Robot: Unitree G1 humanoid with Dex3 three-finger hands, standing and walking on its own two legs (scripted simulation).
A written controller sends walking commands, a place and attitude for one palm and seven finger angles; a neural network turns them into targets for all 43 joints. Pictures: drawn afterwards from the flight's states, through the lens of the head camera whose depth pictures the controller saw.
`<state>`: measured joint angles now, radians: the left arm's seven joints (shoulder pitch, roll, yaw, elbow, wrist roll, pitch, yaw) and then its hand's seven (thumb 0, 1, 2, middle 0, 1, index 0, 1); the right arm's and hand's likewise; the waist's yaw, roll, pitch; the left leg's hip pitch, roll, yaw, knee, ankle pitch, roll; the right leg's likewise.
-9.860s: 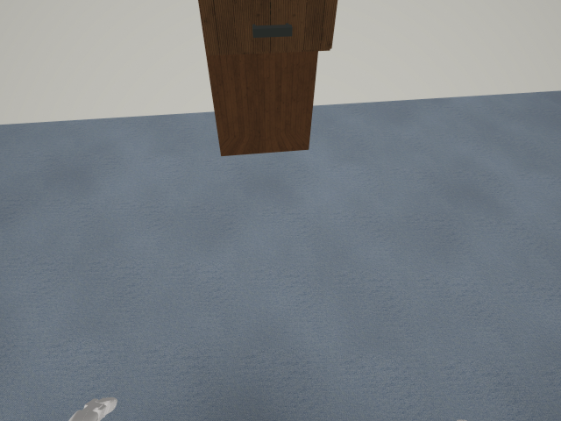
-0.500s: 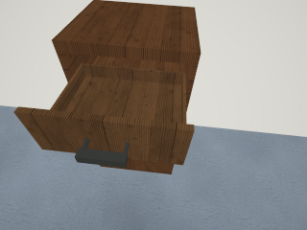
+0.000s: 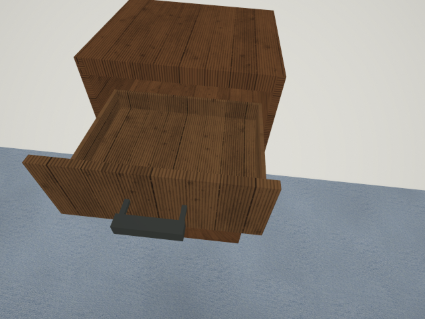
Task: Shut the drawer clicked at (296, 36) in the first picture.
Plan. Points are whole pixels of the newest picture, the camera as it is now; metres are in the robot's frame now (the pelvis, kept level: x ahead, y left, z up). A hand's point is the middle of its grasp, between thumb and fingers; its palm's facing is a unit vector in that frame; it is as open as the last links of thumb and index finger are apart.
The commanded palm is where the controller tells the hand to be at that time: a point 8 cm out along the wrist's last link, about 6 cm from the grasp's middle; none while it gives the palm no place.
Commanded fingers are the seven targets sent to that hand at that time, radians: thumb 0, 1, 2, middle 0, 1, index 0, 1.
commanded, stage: look again from close up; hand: left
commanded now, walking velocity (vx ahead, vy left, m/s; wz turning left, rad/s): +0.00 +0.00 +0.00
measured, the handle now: (152, 216) +0.30 +0.14 +0.02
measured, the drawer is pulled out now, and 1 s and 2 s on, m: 0.29 0.29 0.29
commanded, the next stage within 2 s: raise the hand and make a fist in 0.58 s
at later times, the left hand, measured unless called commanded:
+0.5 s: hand out of the picture +0.00 +0.14 -0.18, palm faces +0.02 -0.99 -0.16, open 7.4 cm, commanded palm none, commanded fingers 0.00 0.90 0.90 -0.20 -0.30 -0.20 -0.30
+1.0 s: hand (154, 305) +0.16 +0.11 -0.03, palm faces +0.14 -0.99 +0.02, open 6.9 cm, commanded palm +0.09 +0.17 -0.03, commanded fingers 0.00 0.90 0.90 -0.54 -0.67 -0.54 -0.67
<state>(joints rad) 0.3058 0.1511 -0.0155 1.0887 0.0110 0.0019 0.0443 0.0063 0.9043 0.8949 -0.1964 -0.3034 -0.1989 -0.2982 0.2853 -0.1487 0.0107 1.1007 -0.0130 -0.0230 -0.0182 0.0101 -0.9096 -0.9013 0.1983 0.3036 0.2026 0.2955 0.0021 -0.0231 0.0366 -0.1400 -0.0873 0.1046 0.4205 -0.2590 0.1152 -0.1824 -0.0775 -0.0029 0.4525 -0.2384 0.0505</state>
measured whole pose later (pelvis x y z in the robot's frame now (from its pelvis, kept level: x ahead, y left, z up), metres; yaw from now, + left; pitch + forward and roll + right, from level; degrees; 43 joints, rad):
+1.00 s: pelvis -0.02 -0.06 -0.03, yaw +2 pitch +5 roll +1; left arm 0.50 0.14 0.07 0.16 -0.22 -0.33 -0.11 0.01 0.92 0.89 -0.35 -0.47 -0.26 -0.44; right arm 0.23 -0.26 -0.03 0.65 0.02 -0.30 0.01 0.02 -0.91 -0.90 0.20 0.30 0.20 0.30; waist -0.04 -0.01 -0.12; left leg -0.49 -0.03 0.06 0.77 -0.38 0.04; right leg -0.53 0.00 -0.05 0.80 -0.37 -0.04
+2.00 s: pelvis +0.00 -0.03 -0.03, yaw +4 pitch +3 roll -2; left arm 0.71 0.22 0.05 -0.52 -0.23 -0.15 -0.26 0.02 0.90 0.90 -1.33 -1.53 -1.33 -1.52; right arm 0.21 -0.20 0.06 0.50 0.07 -0.34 0.00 0.02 -0.90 -0.90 0.20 0.30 0.20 0.30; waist 0.04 0.06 -0.11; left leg -0.44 -0.03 0.03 0.84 -0.45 0.07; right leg -0.43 0.00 -0.08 0.78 -0.40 -0.01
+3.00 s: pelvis +0.00 -0.08 -0.02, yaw +4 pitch +2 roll -1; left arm 0.58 0.26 0.24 -0.25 -0.34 -0.17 -0.38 0.02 0.89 0.90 -1.40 -1.60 -1.40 -1.60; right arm 0.22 -0.29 0.03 0.61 0.08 -0.42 -0.06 0.02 -0.90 -0.90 0.20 0.30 0.20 0.30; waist 0.04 0.07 -0.07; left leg -0.37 0.01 -0.01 0.72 -0.39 0.00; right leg -0.37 0.05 -0.11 0.68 -0.36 -0.07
